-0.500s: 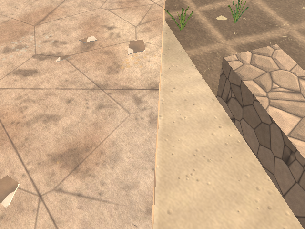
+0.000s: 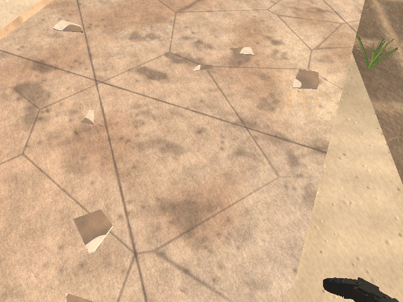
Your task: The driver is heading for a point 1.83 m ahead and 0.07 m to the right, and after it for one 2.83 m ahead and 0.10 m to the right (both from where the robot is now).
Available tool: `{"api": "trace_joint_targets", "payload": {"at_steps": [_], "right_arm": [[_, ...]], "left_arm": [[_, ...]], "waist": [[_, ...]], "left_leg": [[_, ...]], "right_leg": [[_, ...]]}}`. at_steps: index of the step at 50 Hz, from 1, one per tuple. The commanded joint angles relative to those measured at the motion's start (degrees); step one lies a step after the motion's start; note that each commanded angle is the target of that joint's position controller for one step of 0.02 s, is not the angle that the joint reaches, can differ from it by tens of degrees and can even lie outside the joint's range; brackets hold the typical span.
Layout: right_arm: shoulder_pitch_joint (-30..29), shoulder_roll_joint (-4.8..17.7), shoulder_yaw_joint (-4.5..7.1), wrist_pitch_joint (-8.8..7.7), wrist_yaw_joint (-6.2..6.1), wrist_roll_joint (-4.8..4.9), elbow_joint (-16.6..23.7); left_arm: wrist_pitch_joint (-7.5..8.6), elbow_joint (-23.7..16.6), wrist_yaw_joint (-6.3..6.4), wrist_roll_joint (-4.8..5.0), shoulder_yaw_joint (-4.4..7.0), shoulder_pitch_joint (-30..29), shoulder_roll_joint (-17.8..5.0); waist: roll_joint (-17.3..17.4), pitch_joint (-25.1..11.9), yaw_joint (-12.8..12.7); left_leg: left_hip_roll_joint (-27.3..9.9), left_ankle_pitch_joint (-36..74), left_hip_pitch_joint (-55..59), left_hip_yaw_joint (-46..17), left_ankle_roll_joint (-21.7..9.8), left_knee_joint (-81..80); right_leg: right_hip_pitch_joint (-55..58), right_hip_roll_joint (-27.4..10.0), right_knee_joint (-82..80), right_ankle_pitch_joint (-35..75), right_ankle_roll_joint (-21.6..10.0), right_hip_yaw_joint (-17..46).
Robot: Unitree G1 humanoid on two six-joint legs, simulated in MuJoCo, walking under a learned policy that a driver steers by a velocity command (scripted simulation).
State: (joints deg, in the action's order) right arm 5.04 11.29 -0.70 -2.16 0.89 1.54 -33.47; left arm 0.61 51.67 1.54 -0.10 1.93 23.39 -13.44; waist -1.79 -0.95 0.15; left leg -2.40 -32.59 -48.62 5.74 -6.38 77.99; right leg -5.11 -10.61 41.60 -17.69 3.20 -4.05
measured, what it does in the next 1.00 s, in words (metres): climbs: right foot, then left foot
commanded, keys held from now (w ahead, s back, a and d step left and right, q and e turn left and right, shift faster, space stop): w+q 0.30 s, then w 0.02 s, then w+e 0.68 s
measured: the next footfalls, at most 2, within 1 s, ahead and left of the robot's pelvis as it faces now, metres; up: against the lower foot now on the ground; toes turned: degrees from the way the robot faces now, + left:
right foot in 0.52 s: +0.52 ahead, +0.07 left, +0.00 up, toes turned +14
left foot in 0.98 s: +0.77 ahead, +0.30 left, +0.00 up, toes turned -7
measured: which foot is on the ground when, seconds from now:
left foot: down 0.00-0.54, up 0.56-0.96, down 0.98-1.00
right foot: up 0.00-0.50, down 0.52-0.98, up 1.00-1.00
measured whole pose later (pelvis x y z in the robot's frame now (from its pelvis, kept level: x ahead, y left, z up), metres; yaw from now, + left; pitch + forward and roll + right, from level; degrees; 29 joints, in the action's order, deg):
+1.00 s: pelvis +0.62 +0.19 +0.12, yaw -2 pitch +4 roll +1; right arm -0.9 12.3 0.7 -7.6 0.0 -0.7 -34.6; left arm 1.7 43.0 0.5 1.4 3.5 25.5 -14.4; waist -0.7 -0.2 -5.6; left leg 2.6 -4.7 -27.8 -3.8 -1.1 29.4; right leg -10.4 7.0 41.1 -28.9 -3.4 13.5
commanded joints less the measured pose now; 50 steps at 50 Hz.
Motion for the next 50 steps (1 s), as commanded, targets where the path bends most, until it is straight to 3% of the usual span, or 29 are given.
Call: {"api": "trace_joint_targets", "payload": {"at_steps": [1,2,3,4,5,7,9,10,12,15,20,23,25,26,27,28,29,30,31,32,34,37,39,43,46,47,48,49,50], "right_arm": [[23.61,16.36,4.97,-1.8,-0.1,-0.77,-3.95],[20.57,13.21,4.36,-2.21,0.64,-0.41,-4.22],[15.51,10.52,3.65,-2.67,1.52,-1.07,-4.95],[10.86,7.23,2.91,-3.01,1.86,-2.26,-5.31],[8.88,6.1,3.01,-3.46,1.67,-2.25,-5.27],[9.52,5.69,3.3,-4.23,0.83,-1.01,-5.88],[13.25,7.17,3.74,-4.58,0.24,-0.27,-7.31],[15.19,7.68,3.9,-3.89,-0.17,-0.56,-7.68],[17.21,5.06,3.21,-2.72,-1.22,-0.31,-8.09],[22.41,6.78,3.38,-1.79,-3.2,-0.14,-9.73],[25.61,8.17,3.5,-1.35,-4.5,-0.33,-12.68],[25.2,11.31,4.41,-0.7,-4.83,-1.34,-13.47],[22.01,12.65,4.95,-0.34,-4.88,-2.54,-12.83],[16.02,13.5,5.06,-0.73,-4.39,-3.17,-11.16],[15.37,7.77,3.67,-1.57,-3.75,-5.68,-8.61],[26.17,5.8,2.39,-3.05,-2.26,-2.62,-9.51],[18.49,11.78,3.41,-4.64,-1.38,-1.09,-8.38],[9.58,12.83,3.49,-5.8,-0.85,-0.63,-5.55],[6.71,11.21,3.08,-6.41,-0.74,-1.94,-4.7],[7.36,10.2,3.11,-6.45,-0.65,-2.89,-4.29],[9.26,8.63,2.9,-5.82,-0.69,-2.93,-3.38],[4.07,6.87,2.13,-5.24,-1.51,-4.1,-0.62],[-2.73,4.53,1.26,-5.08,-1.55,-3.93,0.94],[-9.38,5.72,1.97,-4.79,-1.18,-1.57,2.88],[-8.88,9.17,3.99,-5.69,-0.89,-1.14,2.85],[-5.25,10.0,4.75,-6.02,-0.9,-1.22,1.93],[1.55,11.72,5.67,-6.25,-1.15,-1.84,0.81],[12.36,15.61,6.76,-6.11,-1.69,-2.69,-0.32],[15.59,18.19,7.4,-5.32,-1.34,-2.66,-2.81]], "left_arm": [[6.27,-9.77,-2.29,2.12,2.28,-6.11,-7.24],[6.56,-11.26,-1.9,2.8,1.54,-10.24,-5.18],[6.63,-12.93,-1.11,2.05,1.38,-14.8,-4.34],[5.65,-13.63,-0.63,0.88,1.37,-15.57,-3.74],[4.87,-14.19,-0.7,0.71,1.15,-12.35,-2.99],[4.28,-14.77,-1.18,0.44,1.14,-11.08,-2.94],[4.14,-16.75,-1.45,0.0,0.72,-15.45,-3.02],[4.19,-17.14,-1.89,-1.06,0.05,-17.14,-2.17],[4.16,-18.6,-2.3,-1.76,-0.04,-21.47,-2.55],[5.2,-21.29,-2.92,-0.79,-0.74,-29.79,0.13],[6.0,-22.82,-4.94,1.33,-0.11,-37.85,-1.92],[6.6,-22.48,-5.85,1.42,1.01,-35.15,-4.26],[6.2,-18.34,-5.34,1.79,2.17,-21.27,-6.93],[5.99,-14.82,-4.65,1.64,2.47,-7.25,-8.28],[5.79,-11.39,-4.34,-0.03,2.14,2.7,-10.12],[6.07,-10.81,-4.34,-0.67,2.86,2.89,-10.41],[5.21,-12.77,-2.82,0.13,3.11,-1.94,-6.42],[4.95,-14.17,-2.07,-0.02,2.44,-7.03,-5.3],[5.06,-14.83,-2.18,-0.16,2.08,-10.47,-5.44],[5.32,-15.32,-2.37,-0.48,1.92,-11.7,-5.61],[5.45,-15.12,-3.04,-0.1,1.63,-11.05,-4.6],[5.21,-14.2,-2.66,0.74,2.03,-8.68,-6.57],[4.44,-12.72,-1.85,1.51,2.47,-5.04,-7.62],[3.07,-11.06,-1.58,2.17,2.71,1.21,-8.07],[1.91,-11.6,-0.91,2.25,3.11,0.9,-8.0],[1.64,-12.22,-0.71,2.09,3.28,-0.41,-7.93],[1.79,-13.5,-0.87,1.57,2.94,-2.21,-6.53],[2.17,-15.32,-0.87,0.22,1.84,-2.37,-3.05],[2.73,-16.01,-1.05,1.8,0.73,7.55,-1.25]], "waist": [[14.84,-15.48,7.19],[11.28,-6.02,5.69],[6.04,2.17,3.5],[5.12,3.35,0.57],[8.33,2.55,-2.18],[8.81,1.42,-3.53],[4.82,2.29,-2.73],[4.2,2.67,-1.68],[0.19,1.66,-0.26],[3.57,-0.27,2.48],[9.18,0.66,5.86],[8.93,-0.67,3.81],[10.39,-5.07,-2.9],[8.96,-10.99,-10.41],[-6.64,-19.16,-9.95],[-15.88,-27.47,-4.84],[-6.04,-19.6,-7.32],[-0.2,-9.79,-6.02],[7.5,-3.56,-2.63],[8.64,-1.25,0.1],[5.13,0.65,2.7],[2.4,1.14,2.09],[0.75,0.62,-0.63],[-3.58,-1.06,-4.23],[-5.05,-1.93,-2.7],[-5.59,-3.14,-0.55],[-5.12,-7.79,2.86],[1.82,-16.65,6.49],[21.17,-22.43,2.38]], "left_leg": [[-15.7,-14.67,51.71,-65.58,-11.05,-65.47],[-14.48,-13.3,42.49,-59.32,-9.83,-62.11],[-12.87,-5.36,30.88,-49.47,-8.37,-57.64],[-9.1,-0.39,22.57,-38.69,-6.5,-54.67],[-6.36,4.9,19.32,-31.98,-5.64,-55.06],[-4.07,13.8,23.54,-26.97,-5.95,-57.94],[-3.29,19.62,28.67,-25.47,-5.99,-62.54],[-2.35,26.4,32.03,-23.68,-6.65,-63.1],[-0.05,36.51,32.84,-17.87,-3.49,-64.7],[0.13,47.49,41.69,-16.43,-0.33,-64.07],[-4.51,54.56,53.73,-17.25,1.86,-62.97],[-5.91,77.6,57.97,-16.15,3.63,-56.13],[-5.92,93.42,57.26,-15.11,4.84,-40.96],[-4.63,88.96,47.7,-13.9,5.5,-26.22],[3.9,31.26,25.75,-12.88,7.21,-3.87],[9.67,-1.78,6.73,-17.42,10.06,11.71],[4.75,5.49,2.14,-19.91,8.16,10.81],[2.8,10.43,0.76,-18.09,7.25,8.07],[1.8,13.72,3.29,-15.27,5.88,4.27],[0.42,15.84,5.91,-15.04,5.76,0.76],[-1.63,17.48,8.57,-13.65,6.43,-4.93],[-1.8,23.11,11.63,-9.26,8.92,-18.32],[0.57,32.5,18.37,-7.25,9.25,-31.55],[4.29,36.9,22.87,-8.62,9.73,-44.45],[4.63,31.24,25.11,-11.07,7.74,-51.18],[4.24,30.52,30.22,-10.74,6.17,-53.75],[0.23,30.4,41.13,-12.65,3.44,-53.13],[-11.1,31.53,57.77,-23.09,-1.13,-50.74],[-23.07,22.1,72.36,-48.54,-11.69,-54.47]], "right_leg": [[-42.91,12.34,47.8,-0.76,-2.63,15.88],[-45.27,10.56,50.17,0.95,-3.92,11.92],[-46.61,7.85,49.86,3.36,-5.08,9.47],[-42.02,5.63,47.74,6.52,-6.45,8.73],[-37.86,4.8,45.82,8.67,-7.09,9.17],[-38.75,5.53,42.22,9.17,-6.78,7.87],[-42.38,5.92,36.25,9.25,-6.63,6.21],[-45.19,6.93,34.64,9.02,-5.48,3.14],[-40.51,8.4,21.75,16.06,-4.72,1.8],[-39.04,11.89,6.93,22.73,-2.49,0.82],[-36.27,13.0,-11.96,27.48,-4.66,-0.05],[-29.17,16.55,-14.16,22.07,-8.33,-2.83],[-17.21,16.89,-15.72,19.46,-10.95,-2.13],[0.56,11.58,-17.15,25.97,-14.41,3.98],[25.3,0.07,-8.11,34.54,-20.44,18.93],[40.44,-12.51,-15.88,20.21,-32.81,50.42],[32.17,-8.47,-22.07,4.41,-29.14,47.99],[20.73,-5.92,-25.13,2.38,-26.21,40.6],[8.97,-3.0,-28.63,7.17,-24.14,37.0],[1.97,-0.71,-30.01,12.28,-23.56,33.82],[-6.15,2.65,-31.1,18.92,-22.79,28.8],[-14.77,6.25,-30.01,30.59,-20.93,20.8],[-18.34,9.95,-28.24,28.25,-17.36,17.22],[-12.13,8.76,-24.68,16.89,-14.98,22.64],[-4.22,6.17,-18.39,14.24,-13.63,28.95],[-4.31,6.98,-14.84,16.8,-12.55,28.89],[-7.64,9.03,-6.48,18.95,-10.75,26.68],[-16.76,12.7,10.25,5.67,-8.14,20.81],[-35.61,17.22,25.56,-18.28,-5.24,14.79]]}}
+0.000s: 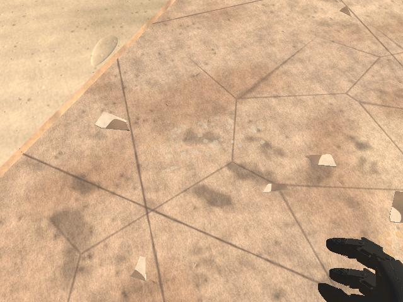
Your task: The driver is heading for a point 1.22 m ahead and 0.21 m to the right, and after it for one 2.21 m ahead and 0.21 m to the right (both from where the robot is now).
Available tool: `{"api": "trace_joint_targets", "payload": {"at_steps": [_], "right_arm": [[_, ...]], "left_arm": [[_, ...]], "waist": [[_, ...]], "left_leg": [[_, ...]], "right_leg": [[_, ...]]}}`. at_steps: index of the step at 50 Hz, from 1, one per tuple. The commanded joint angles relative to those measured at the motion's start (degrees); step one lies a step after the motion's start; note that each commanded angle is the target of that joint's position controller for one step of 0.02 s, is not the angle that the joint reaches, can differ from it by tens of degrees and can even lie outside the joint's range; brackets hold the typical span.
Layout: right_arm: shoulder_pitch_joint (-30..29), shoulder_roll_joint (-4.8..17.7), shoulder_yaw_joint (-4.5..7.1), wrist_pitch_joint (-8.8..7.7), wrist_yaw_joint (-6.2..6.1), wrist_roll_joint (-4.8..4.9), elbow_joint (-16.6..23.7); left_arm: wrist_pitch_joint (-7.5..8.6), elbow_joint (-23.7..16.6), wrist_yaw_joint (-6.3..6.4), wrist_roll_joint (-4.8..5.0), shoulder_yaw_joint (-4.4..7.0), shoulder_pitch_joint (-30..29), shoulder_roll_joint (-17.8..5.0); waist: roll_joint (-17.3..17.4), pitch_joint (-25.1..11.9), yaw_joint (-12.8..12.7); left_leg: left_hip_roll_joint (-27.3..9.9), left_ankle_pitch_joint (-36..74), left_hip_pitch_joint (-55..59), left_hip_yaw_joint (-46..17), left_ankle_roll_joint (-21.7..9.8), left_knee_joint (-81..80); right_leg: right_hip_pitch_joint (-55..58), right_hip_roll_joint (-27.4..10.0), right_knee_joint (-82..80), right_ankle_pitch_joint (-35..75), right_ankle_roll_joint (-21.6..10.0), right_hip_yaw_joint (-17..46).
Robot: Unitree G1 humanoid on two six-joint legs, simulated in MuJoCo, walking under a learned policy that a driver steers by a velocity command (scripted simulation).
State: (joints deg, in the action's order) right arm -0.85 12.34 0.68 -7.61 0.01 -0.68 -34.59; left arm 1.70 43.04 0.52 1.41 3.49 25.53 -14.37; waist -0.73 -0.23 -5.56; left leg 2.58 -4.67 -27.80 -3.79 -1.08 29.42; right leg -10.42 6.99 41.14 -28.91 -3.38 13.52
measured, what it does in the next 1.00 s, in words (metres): walks ahead, turning right: right foot, then left foot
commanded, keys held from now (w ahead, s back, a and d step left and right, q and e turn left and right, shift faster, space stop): w+e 0.38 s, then e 0.28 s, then no key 0.06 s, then q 0.28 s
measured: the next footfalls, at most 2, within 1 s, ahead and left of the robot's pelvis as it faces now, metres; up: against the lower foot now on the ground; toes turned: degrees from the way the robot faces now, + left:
right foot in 0.48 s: +0.37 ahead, -0.18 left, +0.00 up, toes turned -20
left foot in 0.90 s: +0.51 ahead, +0.01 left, +0.00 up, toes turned -26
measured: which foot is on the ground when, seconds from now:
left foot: down 0.00-0.50, up 0.52-0.88, down 0.90-1.00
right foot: up 0.00-0.46, down 0.48-1.00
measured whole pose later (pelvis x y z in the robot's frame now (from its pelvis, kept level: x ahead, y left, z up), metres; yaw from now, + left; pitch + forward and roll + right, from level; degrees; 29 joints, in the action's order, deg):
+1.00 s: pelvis +0.38 -0.06 +0.01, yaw -24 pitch +1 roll -1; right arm 10.7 14.3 1.5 -0.5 -0.3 -0.7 -41.3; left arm 0.3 38.7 1.0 -1.5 1.5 9.3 -13.2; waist -0.6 -0.2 0.4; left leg -0.2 -13.2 -22.9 -2.8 0.3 34.5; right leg -18.1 3.5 35.0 -18.4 -0.7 2.6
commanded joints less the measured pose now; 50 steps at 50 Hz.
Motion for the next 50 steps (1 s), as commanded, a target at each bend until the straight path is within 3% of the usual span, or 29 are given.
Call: {"api": "trace_joint_targets", "payload": {"at_steps": [1,2,3,4,5,7,10,15,19,20,22,23,24,25,26,27,28,29,30,31,33,39,41,44,45,46,47,48,50], "right_arm": [[20.51,11.79,5.3,0.58,-0.42,0.56,-0.8],[18.29,8.29,4.42,0.88,-0.73,0.67,-0.27],[15.32,7.69,3.95,1.11,-0.65,0.35,-0.28],[13.6,6.83,3.69,1.22,-0.48,0.09,-0.88],[12.65,6.16,3.44,1.18,-0.39,-0.35,-1.55],[12.55,6.15,3.67,0.72,-0.05,-0.04,-3.4],[13.6,8.95,4.61,0.3,0.04,0.13,-6.03],[15.32,12.11,5.0,1.02,-0.22,0.61,-8.78],[18.75,14.51,5.37,2.05,-0.27,1.59,-10.75],[18.31,14.97,5.45,2.55,-0.37,1.77,-10.86],[17.67,16.55,5.83,3.36,-1.02,2.27,-10.65],[16.96,17.09,5.97,3.68,-1.44,2.59,-10.39],[17.45,15.98,5.53,3.5,-1.61,2.44,-10.05],[19.57,9.83,3.61,2.89,-1.14,-0.76,-7.63],[24.23,9.06,2.18,1.57,-0.04,-0.98,-5.72],[18.6,14.81,3.72,1.21,0.42,0.29,-6.32],[14.21,14.0,3.37,1.41,0.17,1.31,-4.39],[13.64,12.72,3.18,1.95,-0.73,0.58,-4.9],[13.46,12.98,3.4,2.76,-1.35,0.05,-4.76],[14.17,12.96,3.56,3.69,-1.4,0.12,-4.79],[15.64,10.95,3.13,4.62,-1.66,-0.11,-5.17],[12.33,7.8,1.76,5.43,-1.45,0.31,-5.55],[10.74,7.53,1.64,5.59,-0.99,0.59,-5.37],[9.74,8.23,2.22,5.45,-0.47,0.39,-4.39],[9.23,8.83,2.44,5.36,-0.39,-0.13,-3.83],[8.01,11.73,2.97,5.31,-0.51,-0.67,-2.47],[6.38,15.62,3.98,5.72,-0.74,-0.68,-1.33],[6.96,13.78,3.93,6.31,-0.63,-0.02,-1.42],[8.49,11.4,3.56,6.77,-0.39,0.29,-1.46]], "left_arm": [[1.37,-5.91,0.23,1.14,0.05,4.95,-5.35],[0.88,-6.85,0.28,0.88,0.87,-1.45,-7.77],[0.61,-7.95,0.35,0.0,1.1,-5.37,-7.53],[0.58,-9.04,0.19,-0.68,1.3,-7.78,-6.87],[0.41,-9.37,-0.16,-0.45,1.26,-7.93,-5.6],[-0.15,-9.34,-0.43,-0.2,0.84,-7.56,-3.58],[-0.59,-10.44,-0.4,-0.7,0.5,-10.95,-3.22],[0.22,-12.12,-2.0,-0.33,-0.29,-19.45,-2.65],[0.48,-15.05,-3.3,0.02,-0.41,-26.25,-2.97],[0.47,-15.66,-3.58,-0.16,-0.18,-26.67,-3.43],[0.4,-15.57,-3.82,-1.09,0.96,-23.2,-5.52],[0.35,-14.0,-3.77,-1.25,2.1,-16.53,-7.37],[0.04,-12.09,-2.93,-1.31,3.91,-8.0,-10.84],[-0.61,-11.65,-1.43,-1.04,4.82,-3.85,-15.92],[0.06,-14.42,-1.58,-2.14,4.56,-6.18,-19.21],[-0.16,-14.89,-1.8,-2.12,3.72,-6.17,-14.21],[-0.07,-14.48,-1.78,-1.47,2.88,-9.54,-11.81],[-0.16,-14.3,-1.57,-0.64,2.58,-11.95,-10.35],[-0.34,-14.57,-1.29,-0.42,2.27,-14.29,-9.52],[-0.56,-14.69,-1.11,-1.11,2.18,-15.71,-9.79],[-0.47,-14.14,-0.82,-1.79,2.4,-17.05,-10.15],[-1.34,-11.15,0.61,-1.85,1.27,-16.89,-7.97],[-1.07,-9.44,0.15,-2.51,0.22,-16.22,-5.71],[-0.39,-7.54,-0.65,-2.65,-0.23,-16.54,-5.54],[-0.21,-6.85,-0.63,-2.32,-0.27,-15.07,-5.42],[-0.03,-6.47,-0.35,-2.71,-0.12,-12.5,-5.66],[-0.03,-6.04,0.0,-3.33,0.27,-7.18,-6.26],[-0.46,-6.16,0.75,-3.51,0.14,-8.37,-5.56],[-1.98,-7.82,1.71,-2.46,0.6,-13.87,-5.57]], "waist": [[13.94,-18.72,9.52],[7.93,-11.16,10.75],[3.93,-6.21,9.49],[3.95,-2.76,8.26],[5.08,-0.87,6.77],[6.52,-0.12,5.72],[5.0,0.67,5.88],[3.93,1.57,8.83],[4.11,3.22,11.0],[4.33,3.72,10.48],[6.82,0.46,7.71],[7.17,-2.95,3.9],[5.66,-7.44,-0.43],[-6.85,-13.35,0.89],[-16.05,-25.56,3.92],[-5.31,-27.0,-0.66],[-3.98,-19.11,0.9],[1.16,-13.18,3.08],[0.73,-10.3,4.83],[-0.67,-8.61,6.7],[-2.28,-8.12,8.21],[-4.68,-11.28,6.73],[-5.53,-10.33,5.84],[-6.33,-6.83,6.4],[-5.58,-5.64,6.19],[-2.36,-4.84,4.46],[5.82,-4.79,0.45],[11.5,-5.06,1.67],[13.46,-3.13,3.96]], "left_leg": [[-28.06,-19.43,48.09,-43.08,-16.67,-8.6],[-24.76,-19.61,40.92,-33.54,-13.69,-9.79],[-21.96,-12.58,32.42,-25.96,-11.81,-11.19],[-19.44,-7.81,26.62,-21.08,-11.1,-12.92],[-17.36,-5.12,22.22,-16.39,-10.17,-14.82],[-15.96,-1.23,18.68,-10.79,-10.23,-17.41],[-16.79,6.79,19.15,-5.15,-10.94,-18.95],[-15.81,9.95,22.21,3.47,-8.89,-18.65],[-17.56,11.87,27.95,6.24,-7.61,-16.94],[-17.56,18.52,28.99,7.55,-6.89,-14.55],[-16.63,41.48,30.17,10.34,-4.99,-5.36],[-15.32,47.3,28.98,11.99,-3.5,3.35],[-12.83,41.47,21.95,13.32,-0.98,15.75],[-7.88,-5.3,2.78,13.14,2.21,35.56],[0.95,-35.54,-13.2,3.62,4.43,53.79],[-3.35,-30.21,-13.94,-3.65,3.81,55.03],[-5.06,-25.25,-15.68,-2.04,3.37,51.82],[-6.75,-21.97,-15.06,-1.07,3.96,47.58],[-7.61,-19.65,-12.63,-1.11,4.38,44.1],[-7.69,-18.52,-8.65,-0.99,4.52,42.46],[-6.39,-17.03,-5.33,0.18,5.56,37.56],[-6.03,-5.05,1.27,0.86,6.09,21.04],[-6.61,-2.8,5.86,0.41,5.18,15.69],[-5.11,-2.59,11.34,1.9,2.34,5.29],[-4.74,1.77,13.03,2.01,1.13,0.13],[-8.09,15.16,14.0,-2.44,-0.42,-0.9],[-11.93,19.66,15.3,-7.81,-4.09,-1.17],[-14.34,11.76,12.98,-12.56,-8.21,-4.71],[-15.81,2.69,10.44,-19.82,-10.59,-8.1]], "right_leg": [[-37.58,-5.43,34.58,-3.62,2.47,-3.06],[-39.12,-7.04,36.91,3.06,3.14,-4.21],[-37.01,-8.88,35.82,7.72,3.37,-5.56],[-35.79,-10.24,33.66,10.25,3.39,-5.74],[-33.29,-11.45,32.08,11.32,3.31,-6.01],[-31.26,-12.2,29.67,12.29,3.68,-7.56],[-33.13,-13.15,23.06,16.73,4.48,-7.42],[-30.89,-12.82,6.76,29.11,3.36,-10.48],[-30.04,-11.56,-1.02,26.97,1.6,-13.91],[-28.9,-10.68,-2.89,24.6,0.83,-15.07],[-20.68,-6.16,-5.39,19.91,-1.15,-19.1],[-11.99,-3.61,-9.52,22.59,-2.73,-20.1],[2.25,-3.05,-13.89,30.98,-4.99,-18.01],[21.2,-16.55,-9.62,54.96,-9.94,-1.03],[34.77,-31.82,-13.52,61.33,-24.12,28.05],[31.08,-27.71,-14.84,58.7,-21.11,20.84],[23.91,-24.45,-15.03,57.2,-17.92,12.52],[15.4,-21.16,-16.59,54.54,-15.03,8.12],[8.5,-19.6,-18.22,53.12,-14.04,6.33],[2.1,-18.27,-19.93,52.83,-13.64,4.92],[-4.2,-16.59,-20.56,56.39,-13.62,2.6],[-5.85,-15.13,-19.49,49.5,-10.62,-1.91],[-6.92,-15.7,-19.92,42.77,-9.87,-2.17],[-7.86,-16.15,-17.31,34.13,-8.05,-1.89],[-7.39,-14.45,-15.96,29.11,-5.93,-2.15],[-7.28,-11.71,-13.05,23.03,-2.98,-3.19],[-9.45,-6.42,-9.16,13.42,-0.25,-7.19],[-8.94,-3.53,-5.13,9.23,2.7,-11.98],[-9.79,-3.8,-2.69,8.14,3.47,-12.36]]}}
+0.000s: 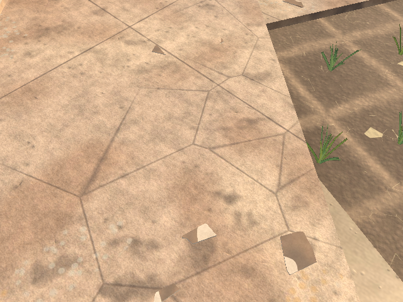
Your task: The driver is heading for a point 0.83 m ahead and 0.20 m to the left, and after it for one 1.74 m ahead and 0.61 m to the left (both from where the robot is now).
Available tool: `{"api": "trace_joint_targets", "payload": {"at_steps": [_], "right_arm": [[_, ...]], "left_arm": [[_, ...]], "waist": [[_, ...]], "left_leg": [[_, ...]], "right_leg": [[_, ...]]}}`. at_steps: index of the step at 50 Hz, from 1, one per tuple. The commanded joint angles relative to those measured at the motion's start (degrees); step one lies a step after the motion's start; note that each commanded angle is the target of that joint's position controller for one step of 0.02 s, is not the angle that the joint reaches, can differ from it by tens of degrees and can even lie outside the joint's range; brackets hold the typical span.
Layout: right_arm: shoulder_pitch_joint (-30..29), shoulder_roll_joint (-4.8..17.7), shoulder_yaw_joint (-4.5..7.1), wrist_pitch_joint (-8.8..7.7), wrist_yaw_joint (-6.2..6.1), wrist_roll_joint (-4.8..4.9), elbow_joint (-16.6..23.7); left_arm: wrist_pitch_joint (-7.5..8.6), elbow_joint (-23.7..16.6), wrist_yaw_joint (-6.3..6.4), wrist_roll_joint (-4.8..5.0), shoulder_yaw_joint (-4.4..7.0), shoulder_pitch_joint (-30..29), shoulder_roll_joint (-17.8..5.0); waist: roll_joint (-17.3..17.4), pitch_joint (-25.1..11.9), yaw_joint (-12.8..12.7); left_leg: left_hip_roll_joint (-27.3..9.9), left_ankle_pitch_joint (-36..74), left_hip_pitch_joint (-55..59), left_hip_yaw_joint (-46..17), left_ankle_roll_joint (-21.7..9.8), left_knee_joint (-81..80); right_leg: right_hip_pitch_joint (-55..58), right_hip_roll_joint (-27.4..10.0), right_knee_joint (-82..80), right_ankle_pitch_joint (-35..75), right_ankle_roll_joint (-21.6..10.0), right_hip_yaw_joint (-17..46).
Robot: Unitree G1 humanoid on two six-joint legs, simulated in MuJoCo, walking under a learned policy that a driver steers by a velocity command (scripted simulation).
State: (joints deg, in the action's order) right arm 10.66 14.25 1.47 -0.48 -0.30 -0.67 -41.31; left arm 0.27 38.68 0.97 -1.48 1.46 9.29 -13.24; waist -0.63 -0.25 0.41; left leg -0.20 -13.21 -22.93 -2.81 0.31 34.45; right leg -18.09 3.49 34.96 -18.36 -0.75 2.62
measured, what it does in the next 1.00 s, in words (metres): walks ahead, turning left: left foot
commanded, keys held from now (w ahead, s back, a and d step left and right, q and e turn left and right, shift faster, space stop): q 0.40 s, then w+q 0.34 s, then w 0.02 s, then w+e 0.24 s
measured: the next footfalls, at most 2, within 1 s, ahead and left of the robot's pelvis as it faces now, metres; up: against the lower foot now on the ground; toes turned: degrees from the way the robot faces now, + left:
left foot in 0.60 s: -0.02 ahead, +0.15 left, +0.00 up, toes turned +23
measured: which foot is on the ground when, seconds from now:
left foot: down 0.00-0.18, up 0.20-0.58, down 0.60-1.00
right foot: down 0.00-0.58, up 0.60-1.00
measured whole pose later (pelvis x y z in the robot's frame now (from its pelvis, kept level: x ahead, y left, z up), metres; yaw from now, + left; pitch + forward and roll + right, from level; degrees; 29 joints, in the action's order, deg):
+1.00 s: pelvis +0.14 +0.11 +0.01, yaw +26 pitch +3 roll +0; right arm 22.3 16.7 3.1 -3.4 -0.5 0.8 -43.1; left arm 4.5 39.3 -3.6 1.2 2.4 3.2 -15.2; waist -1.6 0.8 4.3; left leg 2.6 -21.9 4.2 -3.3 -3.0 14.8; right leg -35.1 -1.3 32.3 -0.2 -1.5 -1.6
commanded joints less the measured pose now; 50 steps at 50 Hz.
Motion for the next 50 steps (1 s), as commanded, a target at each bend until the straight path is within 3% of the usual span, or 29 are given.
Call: {"api": "trace_joint_targets", "payload": {"at_steps": [1,5,8,9,10,11,12,13,14,15,17,20,22,24,26,27,28,29,30,31,32,33,34,35,37,39,42,47,50], "right_arm": [[-2.46,9.95,2.98,-0.33,-0.06,0.34,5.54],[-2.2,11.29,4.27,0.06,-0.91,1.11,6.52],[-5.29,10.47,4.66,1.78,-1.62,2.37,7.86],[-5.63,9.1,4.39,2.1,-1.62,2.41,8.62],[-5.39,7.61,4.06,2.05,-1.35,2.42,9.78],[-4.41,9.1,4.52,1.48,-0.92,1.22,9.55],[-3.9,11.51,5.79,1.32,-0.66,1.05,8.71],[-2.01,11.44,6.24,1.72,-0.61,1.58,7.33],[-0.8,10.24,6.01,2.25,-0.74,1.7,6.48],[-1.31,8.72,5.52,2.59,-0.79,1.78,6.46],[-3.6,6.94,4.77,2.85,-0.5,2.17,7.76],[-7.15,5.41,3.78,2.96,0.35,2.13,10.15],[-7.95,5.38,3.41,3.04,1.03,2.14,11.12],[-7.92,6.54,3.66,3.01,1.53,2.29,11.65],[-6.57,7.28,3.98,2.66,1.96,2.3,11.56],[-3.93,7.11,4.14,2.4,2.14,2.2,10.51],[0.33,7.15,4.51,2.15,2.12,2.09,8.49],[6.6,9.06,5.64,1.87,1.72,2.34,6.11],[14.0,14.28,7.3,1.37,0.97,2.47,5.11],[14.0,19.82,7.76,-0.37,1.39,1.61,7.03],[13.6,15.22,6.63,-1.84,1.71,1.29,7.02],[10.98,11.7,5.25,-2.67,1.56,1.23,6.9],[8.61,9.84,4.55,-2.97,1.35,1.44,7.37],[6.23,9.31,4.2,-2.85,1.02,1.51,7.61],[5.8,9.76,4.04,-2.83,0.2,0.9,7.62],[6.51,9.76,3.97,-2.98,-0.43,0.98,6.5],[9.66,10.43,3.99,-3.29,-0.68,1.14,4.23],[13.3,11.56,4.08,-3.68,-0.28,1.47,0.88],[12.6,12.42,4.33,-3.33,-0.58,1.54,-0.07]], "left_arm": [[-1.19,-3.73,1.38,0.68,2.86,1.78,-6.36],[-0.97,-3.89,0.78,1.08,3.25,1.96,-4.81],[-0.5,-2.12,0.28,1.44,3.74,5.37,-4.67],[-0.7,-2.21,0.34,0.85,4.49,6.41,-7.08],[-1.16,-2.05,0.49,0.21,5.62,5.05,-11.49],[-0.75,-3.7,0.52,-0.84,5.5,3.15,-10.95],[-0.18,-4.63,0.86,-1.04,4.75,2.75,-9.02],[0.14,-5.3,1.22,-0.49,4.43,0.09,-8.31],[0.42,-5.46,1.42,0.56,4.46,-1.87,-8.32],[0.55,-5.23,1.67,1.14,4.39,-1.75,-8.34],[0.03,-4.34,2.01,0.98,4.6,0.38,-8.95],[-0.92,-3.35,2.32,0.9,5.21,2.49,-10.47],[-1.05,-3.01,1.94,1.32,5.92,3.59,-12.29],[-0.6,-2.51,1.21,1.94,6.29,4.06,-13.42],[0.13,-1.93,0.46,2.72,6.41,3.75,-13.91],[0.38,-1.68,0.13,3.28,6.35,2.73,-13.79],[0.58,-1.28,-0.08,3.58,6.09,2.35,-12.82],[0.84,-0.88,-0.26,3.02,5.31,3.0,-10.12],[1.3,-2.77,-0.58,1.11,3.89,0.24,-6.04],[2.76,-7.75,-0.41,0.78,3.59,-4.74,-5.62],[4.18,-8.3,-0.86,2.71,4.28,-7.52,-9.26],[4.97,-7.83,-1.53,3.46,4.72,-6.73,-10.94],[5.37,-6.12,-1.65,2.38,4.94,-4.99,-11.2],[5.63,-5.42,-1.52,1.08,5.08,-4.41,-11.32],[5.71,-4.36,-1.77,0.43,4.81,-4.06,-9.89],[5.43,-3.07,-2.02,0.85,3.77,-4.32,-7.5],[5.22,-3.22,-2.67,1.87,2.41,-9.08,-5.3],[5.35,-5.06,-4.31,3.0,1.89,-14.75,-6.15],[5.56,-5.36,-5.2,2.77,2.0,-13.62,-6.88]], "waist": [[13.67,-2.73,-1.52],[12.42,-6.49,-0.87],[9.79,-8.06,-2.49],[5.31,-7.55,-2.29],[-8.94,-3.14,-0.04],[-14.23,-3.17,-0.74],[-8.76,-3.46,-1.04],[-3.93,-3.26,0.75],[-2.57,-2.24,1.41],[-2.84,-1.86,0.76],[-4.73,-1.91,-0.94],[-7.28,-3.51,-3.09],[-8.23,-4.43,-4.26],[-9.27,-3.05,-4.52],[-9.51,-1.48,-3.52],[-8.77,-1.22,-1.74],[-7.4,-1.68,0.16],[-3.42,-3.8,2.18],[10.38,-4.83,5.04],[17.97,-3.72,5.28],[11.91,-2.17,6.68],[11.26,1.17,4.2],[7.39,2.63,2.44],[6.84,2.98,1.19],[6.69,1.62,0.22],[5.9,0.84,0.44],[7.3,1.98,3.33],[6.38,5.71,5.45],[6.53,4.73,3.84]], "left_leg": [[-13.01,11.31,5.73,-21.82,-12.21,-13.26],[-12.33,19.28,11.42,-23.52,-12.28,-10.8],[-8.16,16.23,7.25,-20.04,-8.96,-7.61],[-5.16,9.47,1.42,-16.88,-6.51,-3.4],[2.58,-4.55,-8.81,-6.63,-2.57,3.44],[3.76,-18.5,-11.59,-1.95,0.13,16.4],[2.25,-21.04,-13.66,-4.07,1.59,28.29],[1.81,-19.07,-14.53,-4.93,2.37,33.42],[1.1,-15.87,-16.32,-5.16,3.16,34.66],[0.58,-13.2,-17.91,-4.79,3.83,34.49],[0.39,-9.93,-17.57,-1.52,5.21,30.69],[-1.12,-9.4,-13.6,1.4,5.76,21.06],[-1.83,-9.84,-8.72,3.78,4.69,15.1],[-1.48,-10.65,-4.59,5.91,2.89,10.19],[-1.02,-9.76,-0.78,7.18,0.26,3.82],[-0.24,-7.05,3.44,8.47,-1.17,-1.54],[1.58,-5.2,10.0,10.03,-2.47,-6.12],[2.31,-5.58,20.03,8.25,-4.29,-7.99],[-9.45,-4.21,30.7,-10.36,-9.08,-12.35],[-21.03,-14.85,33.76,-39.56,-21.4,-20.37],[-22.16,-18.33,31.49,-39.71,-23.17,-23.26],[-19.84,-16.3,28.83,-33.71,-20.66,-22.85],[-16.64,-11.08,25.66,-27.3,-17.95,-21.98],[-14.22,-4.47,22.84,-22.8,-16.13,-22.07],[-11.17,6.13,19.52,-17.5,-14.7,-22.61],[-9.4,11.73,18.57,-11.88,-13.35,-22.68],[-8.71,13.7,17.39,-7.67,-11.45,-23.01],[-12.87,13.02,22.54,-6.96,-11.45,-23.76],[-13.81,26.95,26.28,-4.06,-10.01,-19.98]], "right_leg": [[-2.85,0.11,4.38,-3.65,0.64,-1.39],[-4.16,0.2,3.83,-7.56,0.2,0.15],[5.17,-0.82,-8.19,3.25,-0.52,-0.6],[9.43,-5.98,-11.4,5.73,-2.43,3.25],[9.47,-14.0,-15.39,11.19,-7.79,12.76],[9.16,-24.03,-17.98,21.5,-14.57,21.26],[9.98,-26.4,-17.5,29.31,-17.35,21.47],[10.54,-24.14,-15.95,31.46,-15.73,16.83],[11.88,-21.76,-14.89,32.21,-13.56,12.73],[13.68,-20.49,-14.29,34.52,-12.48,9.74],[15.54,-18.32,-14.39,36.32,-11.91,4.84],[17.9,-18.9,-14.23,34.27,-12.0,1.59],[15.78,-19.94,-16.64,21.89,-11.88,0.48],[12.38,-20.51,-18.89,8.34,-11.41,0.35],[10.37,-21.19,-19.02,0.86,-10.19,0.19],[8.6,-20.79,-17.37,-0.86,-9.03,-1.13],[5.44,-19.55,-13.73,-1.92,-7.59,-3.37],[-0.26,-16.89,-5.15,-2.77,-5.11,-7.24],[-14.85,-11.42,17.18,-9.44,0.0,-13.12],[-35.54,-1.97,30.79,-18.74,2.65,-6.02],[-38.27,-5.24,35.83,-16.25,1.94,1.22],[-38.28,-7.06,34.52,-9.89,0.73,1.81],[-35.81,-8.6,31.84,-4.22,0.64,1.49],[-32.75,-8.97,27.59,-0.07,1.14,1.12],[-27.05,-7.48,23.54,6.46,2.6,-0.49],[-23.88,-6.72,15.88,12.18,3.67,-1.84],[-19.78,-6.03,5.12,20.19,3.63,-2.94],[-21.66,-6.23,-1.81,20.36,0.04,-3.23],[-18.37,-4.52,-3.87,15.52,-3.15,-4.61]]}}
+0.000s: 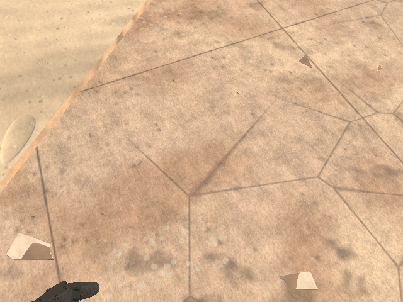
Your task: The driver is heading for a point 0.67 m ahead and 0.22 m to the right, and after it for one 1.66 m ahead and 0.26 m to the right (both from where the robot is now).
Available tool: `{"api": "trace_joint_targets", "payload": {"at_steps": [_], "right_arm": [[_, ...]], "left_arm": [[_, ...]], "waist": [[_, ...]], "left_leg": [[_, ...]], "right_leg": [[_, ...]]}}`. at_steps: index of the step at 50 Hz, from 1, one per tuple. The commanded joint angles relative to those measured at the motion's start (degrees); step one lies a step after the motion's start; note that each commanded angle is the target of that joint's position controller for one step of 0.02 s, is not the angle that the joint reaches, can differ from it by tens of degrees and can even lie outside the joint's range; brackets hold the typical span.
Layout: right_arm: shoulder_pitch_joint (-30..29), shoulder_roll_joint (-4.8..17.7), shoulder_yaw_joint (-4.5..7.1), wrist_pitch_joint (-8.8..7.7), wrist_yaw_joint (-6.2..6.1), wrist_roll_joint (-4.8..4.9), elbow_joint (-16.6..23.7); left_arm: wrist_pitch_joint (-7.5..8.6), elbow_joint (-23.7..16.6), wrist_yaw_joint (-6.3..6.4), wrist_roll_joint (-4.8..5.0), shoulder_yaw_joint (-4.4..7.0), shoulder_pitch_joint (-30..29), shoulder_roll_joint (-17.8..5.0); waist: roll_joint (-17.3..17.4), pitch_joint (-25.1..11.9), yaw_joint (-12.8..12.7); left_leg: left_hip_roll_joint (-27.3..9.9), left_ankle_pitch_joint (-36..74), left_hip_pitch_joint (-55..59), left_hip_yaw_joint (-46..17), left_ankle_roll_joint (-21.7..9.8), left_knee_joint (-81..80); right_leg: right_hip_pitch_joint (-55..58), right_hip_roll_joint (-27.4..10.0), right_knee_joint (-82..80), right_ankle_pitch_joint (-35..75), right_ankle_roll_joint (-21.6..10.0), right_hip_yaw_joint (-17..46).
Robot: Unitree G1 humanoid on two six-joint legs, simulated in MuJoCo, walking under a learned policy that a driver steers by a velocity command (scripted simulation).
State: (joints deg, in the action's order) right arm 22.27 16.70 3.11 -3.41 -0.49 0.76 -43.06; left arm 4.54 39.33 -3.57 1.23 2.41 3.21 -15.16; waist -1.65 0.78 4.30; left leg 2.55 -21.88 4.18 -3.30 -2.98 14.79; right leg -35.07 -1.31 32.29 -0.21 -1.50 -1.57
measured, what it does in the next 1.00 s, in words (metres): walks ahead, turning right: right foot, then left foot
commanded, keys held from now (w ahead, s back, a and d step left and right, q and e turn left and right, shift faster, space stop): w+e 0.90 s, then w+q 0.10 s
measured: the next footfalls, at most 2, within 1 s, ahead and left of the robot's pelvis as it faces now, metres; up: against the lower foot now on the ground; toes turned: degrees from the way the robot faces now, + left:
right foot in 0.08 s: +0.22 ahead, -0.11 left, +0.00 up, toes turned -3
left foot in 0.54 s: +0.51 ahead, +0.06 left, +0.00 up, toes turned -22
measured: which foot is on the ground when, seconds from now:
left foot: down 0.00-0.08, up 0.10-0.52, down 0.54-1.00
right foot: up 0.00-0.06, down 0.08-0.56, up 0.58-1.00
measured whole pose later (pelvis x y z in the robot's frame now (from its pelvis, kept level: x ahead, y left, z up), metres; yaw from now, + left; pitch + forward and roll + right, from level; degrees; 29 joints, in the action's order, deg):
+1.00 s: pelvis +0.53 -0.10 +0.00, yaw -32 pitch +2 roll +2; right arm 20.9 17.3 4.0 -4.3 0.2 1.3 -47.3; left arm 1.4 35.0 -2.8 1.1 2.4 3.3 -15.1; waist -1.8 2.5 6.1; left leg -0.6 -19.8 3.9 10.5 1.2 14.7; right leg -35.2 -4.0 37.4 -5.1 -1.9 1.0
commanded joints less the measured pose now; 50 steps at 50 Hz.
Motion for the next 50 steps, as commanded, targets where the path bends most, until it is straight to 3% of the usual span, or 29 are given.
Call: {"api": "trace_joint_targets", "payload": {"at_steps": [1,2,3,4,5,6,7,8,9,10,12,14,17,19,23,25,26,27,28,29,30,31,32,34,36,39,43,47,50], "right_arm": [[0.54,10.6,2.88,-0.25,-0.6,-0.01,1.72],[0.05,11.08,2.98,0.12,-0.87,-0.19,1.82],[-0.69,10.7,2.69,0.49,-1.15,-0.33,2.18],[-0.53,9.49,2.01,0.25,-1.49,-1.34,3.41],[5.93,2.96,-0.04,-0.89,-0.63,-1.92,5.16],[1.45,6.54,0.29,-2.6,0.13,-0.94,5.13],[-4.88,8.76,0.91,-3.77,0.88,1.18,7.45],[-7.96,8.15,0.43,-4.54,0.86,0.81,8.33],[-9.48,7.69,0.6,-4.81,0.66,-0.61,8.74],[-8.78,7.65,0.89,-4.49,0.54,-1.29,8.84],[-6.81,6.52,0.69,-3.48,0.39,-1.76,8.56],[-7.89,5.2,0.21,-2.64,0.09,-2.13,9.0],[-15.18,3.02,-0.73,-2.69,-0.05,-2.23,10.69],[-19.68,2.58,-0.92,-3.06,0.34,-1.47,11.46],[-22.43,5.13,0.27,-3.72,1.08,-0.28,12.28],[-19.77,6.48,1.21,-4.09,1.21,-0.02,11.76],[-15.63,7.19,1.89,-4.27,1.02,-0.11,10.72],[-9.32,9.19,2.77,-4.53,0.63,-0.88,10.1],[-1.9,12.6,3.55,-4.24,0.08,-1.76,9.49],[0.82,14.69,4.21,-3.51,0.86,-1.71,7.46],[-2.28,9.0,3.0,-3.38,0.99,-1.05,8.88],[-4.14,6.37,2.27,-3.01,0.72,-0.95,8.96],[-6.43,5.69,1.91,-2.8,0.74,-1.41,8.8],[-8.38,4.19,1.42,-2.87,0.59,-1.71,7.77],[-8.15,4.28,1.63,-3.39,0.65,-1.29,6.43],[-7.46,6.35,2.42,-3.5,0.53,-1.16,4.41],[-7.36,8.24,2.81,-2.76,0.19,-0.98,2.65],[-2.78,9.66,3.0,-1.96,0.37,0.24,-0.42],[-1.87,11.64,3.3,-0.89,0.73,1.65,-2.52]], "left_arm": [[1.16,-5.55,-0.63,-0.13,1.53,-5.27,-5.96],[0.91,-4.49,-0.36,-0.27,2.35,-0.76,-7.41],[0.62,-2.4,0.06,-0.26,3.49,7.26,-9.26],[0.22,-1.03,0.76,-0.1,4.41,16.67,-11.96],[0.5,-0.46,0.78,-0.23,5.47,20.87,-17.24],[0.25,-0.18,0.91,0.48,4.21,21.29,-11.69],[-0.09,-0.88,1.49,0.05,3.75,17.45,-10.59],[-0.25,-1.76,1.78,-0.37,3.44,14.46,-9.82],[-0.32,-2.19,1.85,-0.56,3.05,12.13,-8.76],[-0.22,-2.83,2.09,-1.13,2.62,10.76,-7.83],[-0.21,-3.17,2.59,-0.87,2.65,9.33,-7.77],[-0.1,-2.55,3.14,-0.53,2.84,9.96,-8.63],[-0.2,-1.31,3.91,0.2,3.43,12.02,-10.34],[-0.85,-0.54,4.15,0.34,3.47,14.32,-10.54],[-1.83,0.51,4.47,0.83,3.52,17.35,-10.38],[-2.2,0.23,4.51,0.47,3.67,16.47,-10.32],[-2.35,-0.09,4.41,0.27,3.37,15.9,-9.17],[-2.18,-0.74,4.1,-0.2,2.4,15.94,-6.37],[-1.98,-2.19,4.11,-0.85,1.13,18.35,-2.19],[-1.46,-3.74,4.12,1.01,0.88,23.69,-3.45],[-1.73,-2.1,4.31,1.53,2.03,22.4,-8.64],[-2.07,-2.64,4.19,0.92,2.55,16.93,-10.2],[-2.21,-3.22,4.18,0.31,2.56,14.36,-9.27],[-2.62,-4.01,3.65,0.25,2.8,12.76,-7.9],[-3.27,-4.28,3.35,0.34,2.39,12.51,-5.75],[-3.58,-5.54,3.18,-0.12,1.92,9.12,-4.52],[-2.91,-6.43,1.9,0.01,1.32,3.77,-3.62],[-2.27,-8.83,0.82,0.05,0.43,-3.24,-2.11],[-1.81,-9.95,0.54,-0.36,1.05,-3.95,-4.08]], "waist": [[8.26,1.22,-1.39],[8.71,-2.61,-3.93],[7.45,-7.51,-8.2],[4.07,-13.55,-12.0],[-12.1,-21.24,-8.08],[-9.32,-22.79,-10.98],[-6.59,-13.1,-11.1],[-0.33,-8.49,-9.52],[2.82,-4.46,-7.4],[1.78,-3.4,-5.31],[-0.9,-2.31,-3.31],[-1.01,-0.96,-3.04],[-1.45,0.31,-5.51],[-2.02,-0.18,-7.63],[-3.34,-1.24,-8.06],[-4.93,-1.68,-6.0],[-5.0,-3.06,-3.64],[-2.87,-8.33,-0.53],[7.25,-16.47,0.68],[24.5,-19.01,-2.07],[14.9,-12.4,-1.0],[9.29,-6.58,-0.09],[5.84,-3.72,-1.12],[7.49,-0.48,-2.79],[8.35,-0.12,-3.25],[6.3,0.86,-3.03],[5.35,1.58,-1.38],[4.2,3.75,0.88],[5.5,3.87,-1.55]], "left_leg": [[-16.14,47.19,0.23,-2.13,-6.02,3.16],[-15.17,59.29,0.8,-0.24,-5.13,9.34],[-12.95,65.6,-1.99,2.46,-3.55,19.75],[-11.51,53.02,-14.54,3.46,-1.51,34.76],[0.25,6.8,-38.22,3.14,3.55,59.31],[0.94,-7.26,-45.59,-4.74,3.21,65.8],[-2.28,-3.23,-49.98,-4.91,2.57,65.81],[-4.78,0.5,-48.43,-4.1,1.95,61.91],[-6.24,2.52,-46.41,-3.29,2.28,56.94],[-7.51,4.21,-42.95,-3.28,2.65,54.09],[-8.07,4.96,-40.71,-2.25,4.3,49.83],[-7.91,6.85,-39.8,-0.62,6.1,44.05],[-5.98,18.91,-36.41,0.52,7.33,30.62],[-3.87,24.94,-32.78,0.61,7.87,22.6],[-2.57,23.6,-29.78,-2.1,6.8,15.1],[-2.52,18.74,-25.95,-2.09,4.86,13.17],[-2.63,17.87,-19.96,-1.17,3.29,10.97],[-7.37,16.16,-8.94,-4.55,0.37,11.05],[-18.71,10.67,7.76,-19.18,-3.9,9.88],[-27.92,-4.21,14.48,-44.28,-11.23,3.89],[-26.14,-10.6,9.46,-41.58,-10.03,1.98],[-23.34,-6.01,3.32,-30.52,-7.82,2.2],[-20.56,1.9,-2.48,-23.57,-6.78,1.26],[-17.11,11.28,-8.91,-14.26,-6.13,-1.38],[-16.52,15.88,-10.58,-9.34,-6.88,-3.44],[-17.5,22.19,-9.33,-4.22,-8.05,-5.1],[-16.38,26.01,-7.53,3.7,-6.74,-5.4],[-17.54,26.62,-5.68,6.34,-6.39,-5.43],[-19.34,38.92,-1.53,5.29,-6.47,-1.27]], "right_leg": [[2.98,2.1,-1.05,-4.75,-3.55,-1.73],[9.71,4.47,-1.06,-5.94,-4.91,-3.46],[21.2,6.28,-2.86,-3.79,-6.76,-4.27],[38.88,-0.42,-1.28,-2.8,-9.9,5.74],[58.8,-16.34,-5.83,-14.82,-21.51,38.32],[60.25,-17.22,-14.33,-22.51,-21.24,48.45],[52.89,-15.85,-15.9,-22.05,-18.46,39.99],[44.29,-13.59,-16.56,-17.5,-16.8,34.0],[36.69,-11.34,-17.69,-11.47,-15.94,29.88],[31.65,-9.49,-19.16,-7.75,-15.58,26.86],[26.16,-7.78,-21.04,-3.7,-16.21,24.06],[20.81,-6.55,-21.6,-0.17,-16.08,20.3],[16.37,-3.17,-21.13,-0.99,-13.39,16.28],[16.26,-2.4,-19.35,-3.46,-11.83,16.27],[22.87,-5.01,-13.93,-8.61,-10.06,23.06],[24.95,-5.89,-9.87,-8.0,-8.75,25.91],[24.09,-4.39,-6.15,-6.7,-7.45,25.45],[20.94,-1.42,4.19,-7.33,-5.51,22.58],[9.6,4.52,22.01,-21.98,-2.51,15.17],[-6.4,6.01,36.52,-34.79,-0.61,11.04],[-10.46,2.3,42.5,-29.84,0.45,12.67],[-10.59,0.51,43.38,-24.57,0.95,10.89],[-8.73,-1.1,41.81,-20.84,1.25,9.94],[-5.75,-3.67,37.94,-17.25,1.46,9.33],[-5.04,-4.22,35.82,-15.92,1.91,7.88],[-7.95,-4.86,29.49,-11.78,2.87,7.76],[-6.01,-4.66,16.71,-1.24,2.5,5.18],[-2.01,-3.06,6.94,-1.11,0.42,2.5],[2.06,-0.67,1.56,-9.23,-2.4,0.23]]}}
